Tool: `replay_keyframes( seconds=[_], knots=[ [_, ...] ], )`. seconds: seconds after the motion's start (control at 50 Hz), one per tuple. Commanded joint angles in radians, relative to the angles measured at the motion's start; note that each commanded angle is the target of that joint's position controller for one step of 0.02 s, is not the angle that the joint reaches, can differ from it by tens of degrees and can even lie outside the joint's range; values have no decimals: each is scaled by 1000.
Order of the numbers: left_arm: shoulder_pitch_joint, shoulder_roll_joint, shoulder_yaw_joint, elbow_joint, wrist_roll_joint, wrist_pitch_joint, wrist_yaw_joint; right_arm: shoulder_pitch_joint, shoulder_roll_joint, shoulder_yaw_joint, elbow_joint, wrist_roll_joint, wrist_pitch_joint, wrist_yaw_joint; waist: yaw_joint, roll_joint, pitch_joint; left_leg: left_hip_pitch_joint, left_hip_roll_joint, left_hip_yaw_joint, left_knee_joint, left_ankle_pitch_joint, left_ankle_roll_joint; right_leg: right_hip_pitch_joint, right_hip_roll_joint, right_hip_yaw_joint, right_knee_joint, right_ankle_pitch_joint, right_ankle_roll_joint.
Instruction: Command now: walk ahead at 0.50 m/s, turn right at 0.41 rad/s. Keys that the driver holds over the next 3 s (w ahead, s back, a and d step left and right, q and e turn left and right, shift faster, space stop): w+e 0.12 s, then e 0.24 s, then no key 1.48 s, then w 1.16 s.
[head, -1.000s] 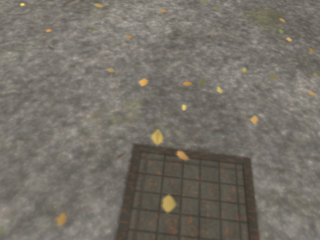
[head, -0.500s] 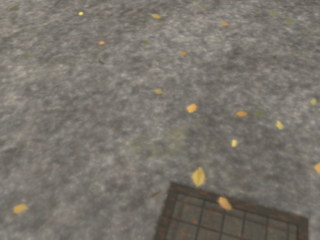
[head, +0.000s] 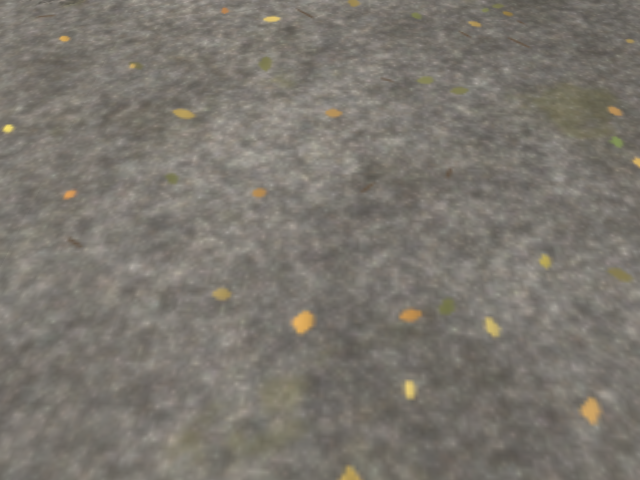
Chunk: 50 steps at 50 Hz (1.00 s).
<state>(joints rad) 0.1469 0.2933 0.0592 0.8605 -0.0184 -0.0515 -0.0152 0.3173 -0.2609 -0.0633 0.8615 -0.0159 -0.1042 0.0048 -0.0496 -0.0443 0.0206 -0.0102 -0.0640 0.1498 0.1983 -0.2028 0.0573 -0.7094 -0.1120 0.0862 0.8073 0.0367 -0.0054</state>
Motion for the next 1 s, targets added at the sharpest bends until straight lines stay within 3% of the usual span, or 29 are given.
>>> replay_keyframes(
  seconds=[0.02, 0.08, 0.12, 0.16, 0.18, 0.2, 0.22, 0.24, 0.26, 0.28, 0.3, 0.34, 0.38, 0.44, 0.5, 0.58, 0.62, 0.64, 0.66, 0.68, 0.7, 0.72, 0.74, 0.78, 0.82, 0.9, 1.0],
  knots=[
    [-95, 22, -6, -86, 4, -13, -17, -32, -156, -33, -51, 8, -10, -14, -10, 69, 61, -72, 283, -38, -108, 262, 109, 49, 6, -53, -117, 101, -6],
    [-168, 23, -9, -140, 2, -12, -35, 16, -170, -40, -24, 20, 15, -17, -34, 68, 78, 77, 326, -15, -46, 345, 103, -20, 19, -85, -179, 9, -31],
    [-176, 35, -4, -171, -1, -11, -50, 12, -185, -45, -21, 26, 35, -23, -17, 87, 66, 144, 348, 5, 30, 522, 86, -7, 45, -124, -200, -97, -58],
    [-77, 78, 19, -169, 5, -9, -56, -28, -212, -51, -40, 25, 59, -39, 51, 138, -8, 148, 332, 36, 233, 947, 51, 153, 128, -197, -198, -191, -90],
    [64, 123, 45, -139, 5, -11, -52, -43, -213, -50, -50, 25, 70, -48, 123, 135, -86, 101, 299, 53, 423, 1006, 20, 333, 173, -206, -247, -138, -115],
    [203, 193, 77, -114, 10, -10, -35, -45, -207, -44, -66, 25, 65, -53, 194, 81, -170, -77, 247, 61, 683, 800, -38, 605, 136, -105, -314, 66, -162],
    [217, 313, 97, -121, 18, -1, -13, 74, -67, -1, -111, -25, 39, -34, 83, -204, -303, -534, 74, 31, 1078, -228, -120, 1037, -159, 331, -224, 461, -342],
    [232, 279, 85, -162, 21, -1, -12, 57, -113, 5, -112, -1, 5, -17, 133, -130, -526, -642, -17, -207, 1290, -496, -130, 1158, -285, 653, -337, 483, -480],
    [194, 224, 70, -175, 26, 0, -13, -50, -168, -11, -134, 39, -9, -9, 165, -37, -443, -698, 54, -272, 1284, -418, -105, 1088, -233, 485, -353, 521, -420],
    [132, 178, 62, -179, 7, -1, -10, -102, -156, -5, -155, 41, -11, -15, 137, 15, -303, -723, 97, -251, 1193, -337, -93, 943, -179, 357, -365, 473, -367],
    [77, 149, 53, -189, -4, 2, -5, -119, -157, -10, -147, 23, -3, -27, 101, 69, -195, -701, 125, -233, 1120, -289, -100, 781, -136, 289, -398, 435, -329],
    [24, 136, 48, -213, 18, 12, 2, -93, -172, -22, -156, 11, 30, -37, 38, 39, -135, -573, 140, -234, 1042, -240, -109, 560, -92, 235, -458, 417, -314],
    [7, 151, 54, -219, 23, 13, 5, -49, -136, -16, -152, 9, 51, -42, 10, 15, -136, -531, 131, -216, 944, -210, -130, 479, -72, 181, -469, 483, -311],
    [14, 156, 53, -210, 16, 22, 21, -67, -111, -6, -154, 3, 63, -47, 19, -14, -172, -509, 123, -202, 788, -86, -150, 467, -44, 122, -455, 488, -278],
    [12, 145, 44, -202, 16, 40, 32, -128, -108, -2, -167, 10, 69, -41, 44, -46, -178, -463, 120, -203, 659, 34, -152, 462, -22, 103, -453, 346, -241],
    [27, 132, 31, -182, 27, 52, 28, -195, -123, -6, -185, 16, 68, -31, 77, -69, -135, -427, 111, -205, 517, 16, -135, 486, -44, 157, -428, 178, -228],
    [23, 116, 20, -175, 24, 54, 26, -191, -124, -9, -186, 12, 59, -24, 67, -75, -121, -380, 98, -196, 414, -2, -108, 501, -51, 189, -378, 149, -214],
    [10, 100, 11, -173, 17, 54, 26, -169, -114, -8, -179, 9, 52, -20, 43, -69, -116, -309, 91, -186, 292, 83, -87, 489, -33, 191, -348, 105, -186],
    [36, 76, 1, -166, 20, 49, 26, -158, -126, -9, -179, -3, 45, -19, 37, -40, -113, -212, 129, -226, 195, 268, -60, 458, 4, 189, -325, 24, -138],
    [93, 49, -8, -166, 46, 39, 25, -148, -189, -19, -189, -18, 42, -25, 77, 72, -154, -98, 263, -340, 225, 557, -12, 410, 80, 137, -244, -148, -83],
    [174, 40, -7, -149, 44, 33, 25, -174, -186, -15, -187, -22, 51, -29, 130, 220, -170, -56, 352, -423, 253, 655, 102, 343, 160, 54, -189, -431, -32],
    [137, 64, -7, -155, 44, 36, 27, -179, -114, 1, -176, -12, 57, -26, 109, 251, -179, -113, 373, -471, 225, 531, 153, 382, 127, 24, -202, -439, 1],
    [94, 81, -1, -160, 39, 46, 29, -195, -94, 8, -176, -6, 59, -19, 96, 231, -160, -148, 320, -438, 221, 432, 121, 422, 110, 24, -242, -372, 7],
    [67, 90, 3, -150, 38, 74, 29, -218, -116, 3, -183, 1, 58, -8, 79, 167, -107, -203, 215, -322, 243, 241, 33, 451, 113, 34, -304, -258, -7],
    [54, 82, 1, -146, 33, 84, 25, -201, -127, 0, -174, 0, 53, -5, 62, 113, -82, -208, 163, -262, 270, 181, -14, 455, 106, 50, -322, -203, -37],
    [54, 68, 1, -131, 30, 69, 27, -191, -102, 4, -164, 7, 55, -13, 48, 76, -99, -146, 148, -239, 316, 286, -11, 454, 95, 61, -325, -117, -41],
    [59, 56, 1, -110, 28, 66, 32, -209, -95, 3, -151, 8, 68, -14, 46, 40, -80, -137, 136, -232, 320, 265, -8, 458, 93, 62, -334, -108, -31]
  ],
)
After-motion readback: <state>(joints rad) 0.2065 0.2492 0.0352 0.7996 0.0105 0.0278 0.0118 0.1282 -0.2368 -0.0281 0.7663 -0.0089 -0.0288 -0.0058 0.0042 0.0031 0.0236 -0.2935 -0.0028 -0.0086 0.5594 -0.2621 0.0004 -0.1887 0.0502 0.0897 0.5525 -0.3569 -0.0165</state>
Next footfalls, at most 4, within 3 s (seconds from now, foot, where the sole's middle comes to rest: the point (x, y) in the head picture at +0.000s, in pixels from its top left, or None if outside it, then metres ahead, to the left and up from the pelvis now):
0.20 right None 0.29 -0.15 -0.78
0.66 left None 0.42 0.06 -0.78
2.60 right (434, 377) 0.72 -0.27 -0.78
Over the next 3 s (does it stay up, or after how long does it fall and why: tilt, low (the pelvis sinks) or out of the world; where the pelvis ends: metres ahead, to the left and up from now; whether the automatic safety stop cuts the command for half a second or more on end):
stays up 0.77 -0.19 0.00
